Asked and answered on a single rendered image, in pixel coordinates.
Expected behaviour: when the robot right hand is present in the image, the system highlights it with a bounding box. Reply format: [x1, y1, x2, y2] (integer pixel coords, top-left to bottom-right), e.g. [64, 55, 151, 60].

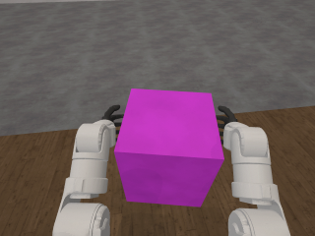
[216, 106, 238, 145]

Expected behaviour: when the right robot upper arm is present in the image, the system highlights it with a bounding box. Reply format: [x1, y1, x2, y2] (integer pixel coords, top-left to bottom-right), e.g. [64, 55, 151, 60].
[227, 207, 290, 236]

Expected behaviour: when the carton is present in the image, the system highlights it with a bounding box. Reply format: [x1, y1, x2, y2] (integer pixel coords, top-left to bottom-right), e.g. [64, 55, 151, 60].
[114, 88, 224, 207]

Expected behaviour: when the left robot upper arm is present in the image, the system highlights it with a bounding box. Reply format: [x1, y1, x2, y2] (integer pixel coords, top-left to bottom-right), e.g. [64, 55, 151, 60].
[53, 203, 110, 236]

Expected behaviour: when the robot left forearm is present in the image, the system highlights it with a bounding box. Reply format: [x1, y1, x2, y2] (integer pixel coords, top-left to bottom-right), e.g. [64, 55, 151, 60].
[52, 119, 116, 236]

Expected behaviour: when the robot right forearm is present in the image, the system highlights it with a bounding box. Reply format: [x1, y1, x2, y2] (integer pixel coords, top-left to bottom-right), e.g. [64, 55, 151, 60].
[223, 122, 290, 236]

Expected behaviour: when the robot left hand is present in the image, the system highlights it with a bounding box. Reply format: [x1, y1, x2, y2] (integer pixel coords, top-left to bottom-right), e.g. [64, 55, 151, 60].
[101, 104, 124, 142]

